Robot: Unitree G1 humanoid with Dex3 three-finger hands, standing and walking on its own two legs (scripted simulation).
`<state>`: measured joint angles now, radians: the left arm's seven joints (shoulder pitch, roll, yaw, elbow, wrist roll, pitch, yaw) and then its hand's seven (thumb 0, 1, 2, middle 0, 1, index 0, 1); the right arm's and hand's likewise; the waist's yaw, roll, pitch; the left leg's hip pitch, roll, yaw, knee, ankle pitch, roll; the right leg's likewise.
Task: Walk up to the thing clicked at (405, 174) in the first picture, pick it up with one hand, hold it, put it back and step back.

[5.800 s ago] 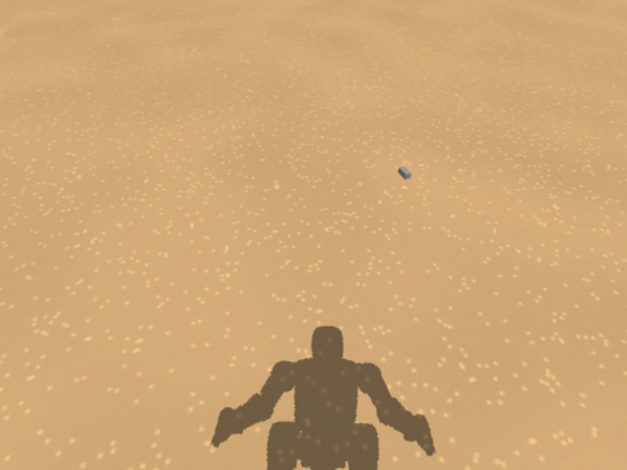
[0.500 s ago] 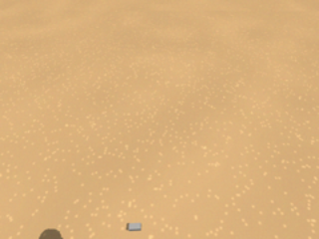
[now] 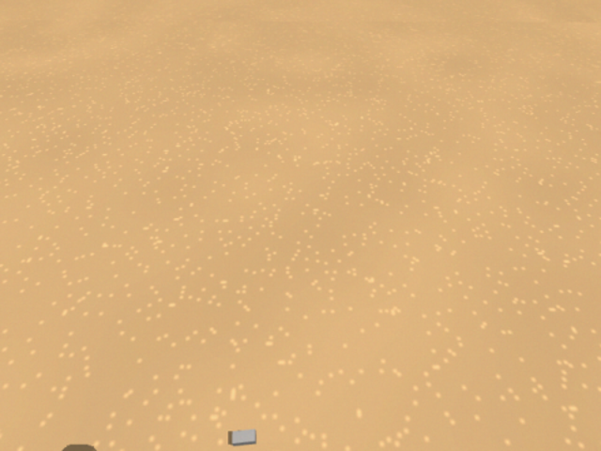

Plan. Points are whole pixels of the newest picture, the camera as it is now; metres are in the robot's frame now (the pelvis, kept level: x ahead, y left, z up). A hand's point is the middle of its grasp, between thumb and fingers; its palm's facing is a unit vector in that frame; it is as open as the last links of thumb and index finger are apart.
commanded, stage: walk up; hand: left
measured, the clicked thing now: (244, 437) +0.35 +0.18 -0.77
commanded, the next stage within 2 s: stand in 0.38 s
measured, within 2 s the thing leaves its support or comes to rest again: neither
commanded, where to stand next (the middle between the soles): +0.09 -0.02 m, yaw +3 degrees
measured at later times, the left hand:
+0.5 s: hand out of the picture +0.10 +0.25 -0.15, palm faces -0.02 -0.95 -0.33, open 7.4 cm
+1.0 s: hand out of the picture +0.08 +0.26 -0.15, palm faces +0.00 -0.94 -0.35, open 7.4 cm
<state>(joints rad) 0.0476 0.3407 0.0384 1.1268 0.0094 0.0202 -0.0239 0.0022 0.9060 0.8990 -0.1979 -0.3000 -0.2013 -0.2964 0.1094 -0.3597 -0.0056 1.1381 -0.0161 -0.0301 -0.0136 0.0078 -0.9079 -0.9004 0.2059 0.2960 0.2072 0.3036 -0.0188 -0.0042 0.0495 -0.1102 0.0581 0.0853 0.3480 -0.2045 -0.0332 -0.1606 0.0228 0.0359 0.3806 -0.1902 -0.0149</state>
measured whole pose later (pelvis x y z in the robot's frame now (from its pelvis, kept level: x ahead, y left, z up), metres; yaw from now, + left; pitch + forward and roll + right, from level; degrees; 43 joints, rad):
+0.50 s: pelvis +0.01 +0.01 +0.00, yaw +0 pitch -2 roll +0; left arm 0.07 0.34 0.02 1.14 0.00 0.00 -0.01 0.00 0.91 0.90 -0.20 -0.30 -0.20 -0.30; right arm 0.07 -0.35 -0.01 1.14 -0.01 -0.01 0.00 0.01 -0.91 -0.90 0.21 0.30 0.21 0.30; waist -0.02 0.00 0.06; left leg -0.08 0.05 0.09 0.31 -0.20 -0.03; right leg -0.12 0.02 0.04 0.34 -0.18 -0.01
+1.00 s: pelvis +0.01 +0.00 +0.00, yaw +2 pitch -2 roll +0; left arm 0.09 0.34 0.00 1.15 0.01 -0.01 0.00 0.00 0.91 0.90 -0.20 -0.30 -0.20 -0.30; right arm 0.08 -0.35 0.00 1.16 -0.02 0.00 0.01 0.01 -0.91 -0.90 0.21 0.30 0.21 0.30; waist -0.01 0.01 0.05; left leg -0.07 0.04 0.06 0.28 -0.18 -0.03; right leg -0.11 0.01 0.01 0.31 -0.17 -0.01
